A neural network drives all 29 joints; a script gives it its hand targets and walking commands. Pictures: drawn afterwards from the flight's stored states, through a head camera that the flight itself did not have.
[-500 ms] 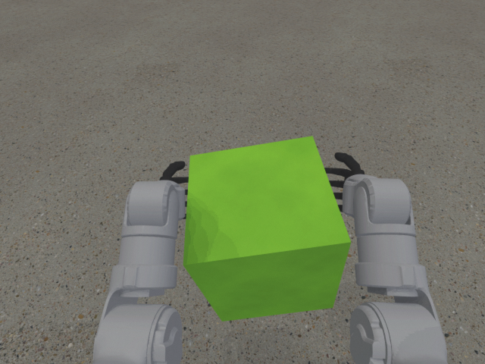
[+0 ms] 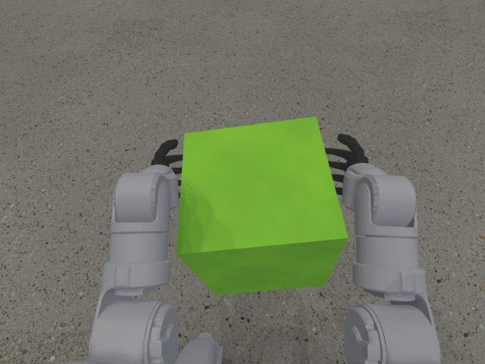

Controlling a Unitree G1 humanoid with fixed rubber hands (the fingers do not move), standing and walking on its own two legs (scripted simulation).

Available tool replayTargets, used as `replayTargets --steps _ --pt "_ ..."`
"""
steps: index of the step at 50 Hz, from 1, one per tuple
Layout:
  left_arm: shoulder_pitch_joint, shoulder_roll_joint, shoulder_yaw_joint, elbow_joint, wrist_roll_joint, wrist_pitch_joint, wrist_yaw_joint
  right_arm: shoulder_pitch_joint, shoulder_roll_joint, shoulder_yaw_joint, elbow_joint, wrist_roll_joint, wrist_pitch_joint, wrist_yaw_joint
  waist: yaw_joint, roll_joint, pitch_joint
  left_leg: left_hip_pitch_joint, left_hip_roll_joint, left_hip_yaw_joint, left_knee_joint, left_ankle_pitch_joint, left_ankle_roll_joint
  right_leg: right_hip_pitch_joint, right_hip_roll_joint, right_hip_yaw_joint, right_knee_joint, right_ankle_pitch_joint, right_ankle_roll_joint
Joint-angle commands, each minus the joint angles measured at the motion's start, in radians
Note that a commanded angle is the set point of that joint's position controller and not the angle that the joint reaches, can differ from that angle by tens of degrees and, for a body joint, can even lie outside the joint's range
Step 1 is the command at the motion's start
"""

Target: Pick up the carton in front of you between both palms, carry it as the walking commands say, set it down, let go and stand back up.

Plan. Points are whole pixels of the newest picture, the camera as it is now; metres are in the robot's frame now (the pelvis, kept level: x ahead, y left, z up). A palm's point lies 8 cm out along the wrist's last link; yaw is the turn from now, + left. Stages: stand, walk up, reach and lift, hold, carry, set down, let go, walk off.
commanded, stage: carry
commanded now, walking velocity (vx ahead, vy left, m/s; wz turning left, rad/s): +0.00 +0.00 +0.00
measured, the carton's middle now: (260, 216) +0.36 +0.00 +0.01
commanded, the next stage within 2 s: none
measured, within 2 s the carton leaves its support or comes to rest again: neither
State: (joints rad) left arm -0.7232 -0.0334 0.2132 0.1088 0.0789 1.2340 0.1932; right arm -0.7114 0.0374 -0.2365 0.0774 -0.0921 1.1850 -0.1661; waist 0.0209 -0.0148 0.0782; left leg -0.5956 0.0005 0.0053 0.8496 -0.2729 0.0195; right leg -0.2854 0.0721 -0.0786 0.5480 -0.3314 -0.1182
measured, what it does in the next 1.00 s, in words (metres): steps on the spot: left foot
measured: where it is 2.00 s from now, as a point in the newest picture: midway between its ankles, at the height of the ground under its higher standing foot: outside the picture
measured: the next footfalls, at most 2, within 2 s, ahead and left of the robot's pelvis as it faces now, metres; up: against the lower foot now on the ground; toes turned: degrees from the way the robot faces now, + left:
left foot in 0.06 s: +0.16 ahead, +0.12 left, +0.00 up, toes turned +3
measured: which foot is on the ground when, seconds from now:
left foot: up 0.00-0.04, down 0.06-1.00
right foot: down 0.00-1.00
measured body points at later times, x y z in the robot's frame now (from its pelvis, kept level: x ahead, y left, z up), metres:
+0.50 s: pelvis +0.06 +0.02 +0.00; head +0.05 +0.01 +0.45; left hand +0.43 +0.15 +0.12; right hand +0.42 -0.14 +0.12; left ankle +0.12 +0.12 -0.73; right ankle +0.01 -0.07 -0.73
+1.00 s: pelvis +0.04 +0.00 +0.00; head +0.00 -0.01 +0.45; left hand +0.39 +0.14 +0.13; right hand +0.40 -0.15 +0.13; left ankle +0.12 +0.12 -0.73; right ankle +0.01 -0.07 -0.73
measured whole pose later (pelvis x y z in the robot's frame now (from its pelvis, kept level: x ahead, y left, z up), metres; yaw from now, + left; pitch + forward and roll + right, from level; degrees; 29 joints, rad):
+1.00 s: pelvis +0.04 +0.00 +0.00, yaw -1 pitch +0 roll +1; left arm -0.72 0.00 0.20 0.34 0.08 1.25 0.17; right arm -0.73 0.01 -0.19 0.33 -0.10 1.21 -0.15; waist 0.01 0.00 -0.11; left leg -0.38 0.02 0.07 0.53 -0.16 0.01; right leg -0.24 0.03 -0.07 0.60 -0.37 -0.07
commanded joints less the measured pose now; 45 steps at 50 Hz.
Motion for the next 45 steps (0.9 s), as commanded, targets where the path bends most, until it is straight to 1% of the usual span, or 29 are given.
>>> replayTargets --steps 1,2,3,4,5,6,7,8,10,11,13,14,15,17,19,21,22,26,27,28,30,32,35,36,39,41,43,44,45 --pt "-0.78 -1.116 -0.644 -0.214 -0.496 -0.056 -0.291 -0.694 1.136 0.667 -0.093 0.46 0.003 0.252 0.019 -0.109 -0.659 0.189 -0.058 0.103 -0.155 0.156 0.02 0.375 -0.232 0.09 0.091 1.146 -0.056" --pt "-0.77 -1.119 -0.663 -0.206 -0.501 -0.052 -0.288 -0.649 1.136 0.657 -0.067 0.457 0.008 0.257 -0.004 -0.083 -0.662 0.244 -0.041 0.097 -0.28 0.246 0.031 0.366 -0.213 0.062 0.142 1.068 -0.036" --pt "-0.752 -1.103 -0.677 -0.222 -0.498 -0.055 -0.289 -0.61 1.14 0.653 -0.054 0.452 0.009 0.267 -0.018 -0.067 -0.668 0.393 -0.025 0.092 -0.385 0.419 0.043 0.273 -0.205 0.036 0.195 0.963 -0.002" --pt "-0.763 -1.106 -0.683 -0.223 -0.509 -0.055 -0.294 -0.62 1.12 0.66 -0.054 0.438 0.008 0.27 -0.025 -0.009 -0.697 0.562 0.079 -0.018 -0.368 0.799 0.08 0.154 -0.16 0.033 0.223 0.704 0.037" --pt "-0.786 -1.104 -0.685 -0.216 -0.502 -0.048 -0.297 -0.566 1.104 0.66 0.001 0.426 0.004 0.272 -0.025 0.117 -0.768 0.766 0.257 -0.182 -0.222 1.284 0.193 -0.005 -0.111 0.051 0.264 0.278 0.097" --pt "-0.748 -1.118 -0.704 -0.16 -0.496 -0.041 -0.3 -0.548 1.093 0.647 0.011 0.417 0.0 0.275 -0.05 0.248 -0.791 0.864 0.302 -0.25 -0.241 1.405 0.256 -0.121 -0.058 0.078 0.287 -0.087 0.116" --pt "-0.725 -1.129 -0.691 -0.114 -0.492 -0.04 -0.303 -0.524 1.103 0.648 0.042 0.412 -0.001 0.282 -0.046 0.272 -0.762 0.833 0.311 -0.258 -0.286 1.356 0.247 -0.133 -0.054 0.083 0.248 -0.255 0.107" --pt "-0.734 -1.124 -0.691 -0.115 -0.483 -0.044 -0.309 -0.571 1.108 0.655 0.009 0.418 -0.005 0.288 -0.032 0.212 -0.732 0.823 0.296 -0.235 -0.292 1.255 0.224 -0.135 -0.058 0.079 0.183 -0.278 0.103" --pt "-0.757 -1.149 -0.682 -0.113 -0.498 -0.056 -0.311 -0.645 1.124 0.67 -0.034 0.444 -0.007 0.29 -0.024 0.136 -0.728 0.738 0.255 -0.176 -0.296 0.979 0.159 -0.023 -0.071 0.071 0.001 -0.111 0.102" --pt "-0.747 -1.175 -0.678 -0.092 -0.511 -0.055 -0.315 -0.658 1.108 0.667 -0.067 0.445 -0.01 0.287 -0.021 0.137 -0.723 0.665 0.224 -0.141 -0.312 0.846 0.137 0.046 -0.069 0.059 -0.049 -0.024 0.11" --pt "-0.718 -1.161 -0.656 -0.066 -0.497 -0.056 -0.315 -0.673 1.115 0.671 -0.078 0.454 -0.004 0.287 -0.025 0.06 -0.699 0.56 0.179 -0.099 -0.322 0.68 0.109 0.136 -0.114 0.091 -0.018 0.141 0.1" --pt "-0.713 -1.158 -0.649 -0.049 -0.488 -0.06 -0.316 -0.709 1.114 0.678 -0.085 0.451 -0.003 0.286 -0.021 0.022 -0.688 0.517 0.168 -0.077 -0.309 0.67 0.105 0.159 -0.146 0.106 0.036 0.291 0.09" --pt "-0.705 -1.142 -0.63 -0.046 -0.487 -0.055 -0.318 -0.669 1.111 0.673 -0.03 0.448 0.005 0.285 -0.018 0.014 -0.676 0.503 0.152 -0.062 -0.277 0.636 0.102 0.158 -0.162 0.114 0.033 0.393 0.086" --pt "-0.692 -1.128 -0.611 -0.019 -0.477 -0.054 -0.318 -0.63 1.121 0.655 0.024 0.444 0.009 0.288 -0.018 -0.004 -0.665 0.494 0.15 -0.059 -0.262 0.647 0.106 0.141 -0.175 0.111 0.058 0.442 0.074" --pt "-0.67 -1.128 -0.583 0.031 -0.464 -0.051 -0.324 -0.64 1.123 0.645 0.047 0.448 0.004 0.293 -0.017 -0.008 -0.644 0.475 0.155 -0.06 -0.249 0.657 0.108 0.139 -0.178 0.113 0.054 0.452 0.075" --pt "-0.71 -1.136 -0.569 0.017 -0.472 -0.055 -0.323 -0.673 1.124 0.632 0.039 0.454 0.0 0.294 -0.015 0.001 -0.619 0.447 0.142 -0.051 -0.259 0.606 0.095 0.136 -0.192 0.115 0.053 0.491 0.065" --pt "-0.703 -1.133 -0.57 0.027 -0.462 -0.055 -0.323 -0.69 1.138 0.626 0.052 0.462 0.001 0.296 -0.016 0.007 -0.611 0.442 0.139 -0.041 -0.256 0.526 0.084 0.136 -0.202 0.127 0.035 0.501 0.06" --pt "-0.707 -1.129 -0.543 0.039 -0.453 -0.061 -0.321 -0.698 1.142 0.603 0.087 0.467 -0.002 0.303 -0.016 -0.002 -0.549 0.411 0.133 -0.057 -0.315 0.31 0.063 0.1 -0.203 0.138 -0.022 0.295 0.05" --pt "-0.747 -1.111 -0.542 0.008 -0.447 -0.059 -0.319 -0.708 1.139 0.59 0.096 0.462 -0.001 0.304 -0.016 0.003 -0.529 0.405 0.136 -0.061 -0.318 0.319 0.063 0.096 -0.194 0.127 -0.027 0.257 0.055" --pt "-0.734 -1.111 -0.531 0.035 -0.445 -0.055 -0.317 -0.691 1.136 0.587 0.126 0.466 0.001 0.303 -0.019 -0.019 -0.528 0.404 0.137 -0.059 -0.317 0.318 0.062 0.093 -0.199 0.131 -0.031 0.279 0.054" --pt "-0.715 -1.116 -0.519 0.066 -0.444 -0.052 -0.315 -0.677 1.128 0.565 0.138 0.457 -0.001 0.301 -0.02 -0.008 -0.505 0.392 0.129 -0.041 -0.309 0.315 0.056 0.09 -0.21 0.133 -0.031 0.348 0.06" --pt "-0.743 -1.113 -0.522 0.053 -0.459 -0.06 -0.315 -0.695 1.13 0.558 0.133 0.46 -0.005 0.302 -0.01 -0.001 -0.524 0.408 0.126 -0.038 -0.313 0.295 0.045 0.093 -0.219 0.139 -0.038 0.341 0.056" --pt "-0.753 -1.102 -0.506 0.049 -0.452 -0.053 -0.314 -0.704 1.133 0.539 0.151 0.459 0.002 0.299 -0.019 -0.007 -0.496 0.423 0.134 -0.05 -0.333 0.266 0.046 0.057 -0.204 0.138 -0.064 0.224 0.053" --pt "-0.763 -1.114 -0.51 0.049 -0.466 -0.052 -0.313 -0.699 1.118 0.521 0.145 0.448 0.001 0.298 -0.012 0.025 -0.509 0.434 0.136 -0.049 -0.334 0.288 0.05 0.061 -0.197 0.133 -0.055 0.205 0.052" --pt "-0.784 -1.114 -0.496 0.052 -0.471 -0.048 -0.317 -0.706 1.111 0.514 0.158 0.448 0.007 0.293 -0.013 0.008 -0.496 0.429 0.136 -0.05 -0.342 0.251 0.044 0.049 -0.198 0.138 -0.073 0.15 0.052" --pt "-0.735 -1.114 -0.482 0.091 -0.455 -0.044 -0.32 -0.699 1.119 0.513 0.155 0.445 0.007 0.294 -0.02 0.006 -0.478 0.416 0.134 -0.047 -0.35 0.229 0.043 0.034 -0.203 0.143 -0.082 0.143 0.053" --pt "-0.764 -1.116 -0.483 0.083 -0.461 -0.047 -0.322 -0.709 1.12 0.501 0.162 0.437 0.006 0.297 -0.017 0.003 -0.466 0.405 0.13 -0.04 -0.348 0.241 0.038 0.031 -0.214 0.147 -0.087 0.199 0.058" --pt "-0.798 -1.116 -0.496 0.033 -0.475 -0.054 -0.321 -0.707 1.131 0.508 0.156 0.444 0.01 0.297 -0.013 0.0 -0.488 0.413 0.129 -0.038 -0.339 0.239 0.04 0.041 -0.215 0.156 -0.085 0.227 0.058" --pt "-0.787 -1.129 -0.485 0.087 -0.47 -0.046 -0.32 -0.73 1.12 0.5 0.151 0.44 0.005 0.295 -0.011 -0.008 -0.49 0.404 0.125 -0.038 -0.34 0.225 0.039 0.054 -0.222 0.149 -0.079 0.228 0.06"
